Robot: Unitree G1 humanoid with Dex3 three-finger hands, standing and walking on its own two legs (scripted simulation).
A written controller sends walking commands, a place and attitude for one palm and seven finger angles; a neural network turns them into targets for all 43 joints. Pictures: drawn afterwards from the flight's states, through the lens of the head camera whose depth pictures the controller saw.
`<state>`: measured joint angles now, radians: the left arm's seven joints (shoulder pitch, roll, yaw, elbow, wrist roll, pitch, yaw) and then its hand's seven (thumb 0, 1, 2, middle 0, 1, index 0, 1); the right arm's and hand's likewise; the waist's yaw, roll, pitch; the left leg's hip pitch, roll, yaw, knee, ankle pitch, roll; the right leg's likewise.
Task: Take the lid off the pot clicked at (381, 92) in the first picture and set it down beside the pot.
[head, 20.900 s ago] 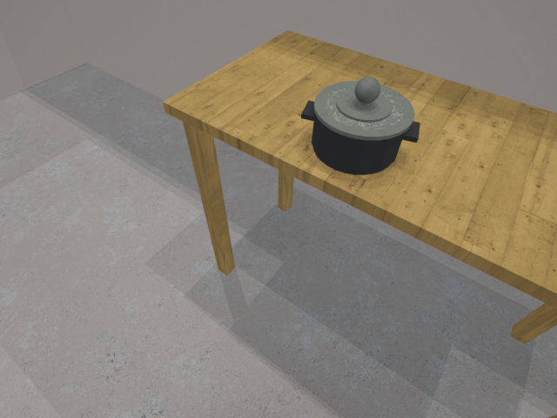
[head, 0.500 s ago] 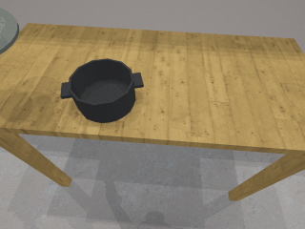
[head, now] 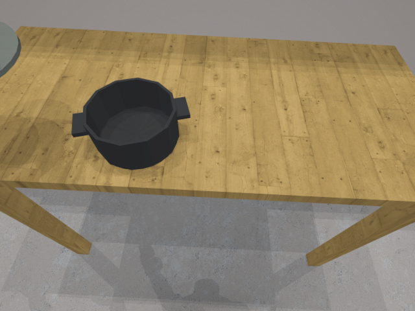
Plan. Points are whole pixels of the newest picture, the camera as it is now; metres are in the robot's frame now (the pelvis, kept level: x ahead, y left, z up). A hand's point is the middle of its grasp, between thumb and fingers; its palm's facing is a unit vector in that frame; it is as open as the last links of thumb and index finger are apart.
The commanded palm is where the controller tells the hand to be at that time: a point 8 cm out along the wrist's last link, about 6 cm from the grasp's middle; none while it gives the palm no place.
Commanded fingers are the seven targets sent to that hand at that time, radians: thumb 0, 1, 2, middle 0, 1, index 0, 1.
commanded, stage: lower the lid onto the table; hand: left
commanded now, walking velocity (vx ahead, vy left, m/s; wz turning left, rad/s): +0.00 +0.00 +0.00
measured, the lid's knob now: out of the picture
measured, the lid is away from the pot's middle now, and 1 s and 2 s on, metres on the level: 0.24 0.23 0.22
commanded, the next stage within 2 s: none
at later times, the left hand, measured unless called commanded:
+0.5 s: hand out of the picture +0.47 +0.34 +0.24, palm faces -0.28 -0.17 -0.95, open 7.0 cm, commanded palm +0.48 +0.35 +0.31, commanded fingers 0.00 0.78 0.77 -0.92 -1.05 -0.92 -1.05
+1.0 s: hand out of the picture +0.47 +0.34 +0.21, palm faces -0.34 -0.16 -0.93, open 7.0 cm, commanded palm +0.48 +0.34 +0.28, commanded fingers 0.00 0.78 0.77 -0.92 -1.05 -0.92 -1.05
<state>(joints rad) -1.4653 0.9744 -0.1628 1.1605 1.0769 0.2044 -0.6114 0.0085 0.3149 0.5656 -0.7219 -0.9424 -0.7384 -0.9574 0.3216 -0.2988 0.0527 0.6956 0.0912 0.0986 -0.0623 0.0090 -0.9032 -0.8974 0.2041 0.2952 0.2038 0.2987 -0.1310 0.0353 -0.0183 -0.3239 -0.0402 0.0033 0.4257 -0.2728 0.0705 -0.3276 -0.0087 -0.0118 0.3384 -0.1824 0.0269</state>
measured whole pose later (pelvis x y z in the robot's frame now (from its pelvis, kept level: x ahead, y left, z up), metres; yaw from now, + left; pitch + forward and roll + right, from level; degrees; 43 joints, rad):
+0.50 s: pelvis +0.00 +0.00 +0.00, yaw +0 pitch +10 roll -2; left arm -1.39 0.96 -0.11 1.19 1.06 0.14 -0.58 0.01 0.32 0.56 -0.72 -0.94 -0.74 -0.96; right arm 0.33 -0.30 0.05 0.70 0.09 0.09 -0.06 0.01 -0.90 -0.90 0.20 0.30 0.20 0.30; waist -0.15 0.04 -0.03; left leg -0.34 -0.04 0.01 0.45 -0.29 0.07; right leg -0.34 -0.01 -0.01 0.36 -0.19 0.03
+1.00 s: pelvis -0.01 +0.01 +0.00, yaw +0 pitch +11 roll -2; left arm -1.35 0.92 -0.13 1.21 1.04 0.10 -0.56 0.01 0.32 0.56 -0.72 -0.94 -0.74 -0.96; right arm 0.35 -0.30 0.04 0.72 0.09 0.09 -0.07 0.01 -0.90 -0.90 0.20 0.30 0.20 0.30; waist -0.15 0.03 -0.04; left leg -0.37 -0.04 0.00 0.48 -0.29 0.08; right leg -0.36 -0.01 -0.02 0.37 -0.19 0.03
